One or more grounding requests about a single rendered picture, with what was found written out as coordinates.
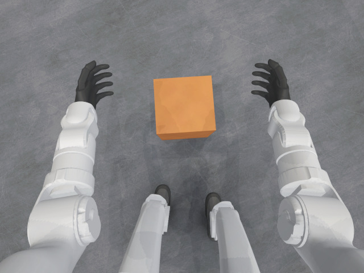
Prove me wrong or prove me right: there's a right robot hand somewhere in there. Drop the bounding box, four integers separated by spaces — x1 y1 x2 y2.
251 59 291 108

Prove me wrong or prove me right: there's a robot right upper arm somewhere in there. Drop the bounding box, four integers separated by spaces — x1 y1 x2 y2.
277 194 364 273

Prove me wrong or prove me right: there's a left robot forearm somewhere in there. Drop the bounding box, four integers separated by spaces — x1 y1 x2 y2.
27 101 99 244

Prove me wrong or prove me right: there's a left robot shin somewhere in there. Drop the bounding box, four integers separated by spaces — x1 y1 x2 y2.
140 194 167 211

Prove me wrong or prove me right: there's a carton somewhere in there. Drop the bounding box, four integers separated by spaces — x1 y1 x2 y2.
154 76 216 140

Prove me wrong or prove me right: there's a right robot forearm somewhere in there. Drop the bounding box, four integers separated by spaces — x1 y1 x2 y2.
267 100 354 241

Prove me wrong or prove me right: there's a robot left upper arm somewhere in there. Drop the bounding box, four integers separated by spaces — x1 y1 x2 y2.
0 194 101 273

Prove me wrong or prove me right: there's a left robot hand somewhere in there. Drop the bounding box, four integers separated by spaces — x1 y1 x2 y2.
75 60 114 110

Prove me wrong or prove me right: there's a right robot thigh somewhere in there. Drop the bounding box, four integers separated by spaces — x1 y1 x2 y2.
210 207 260 273

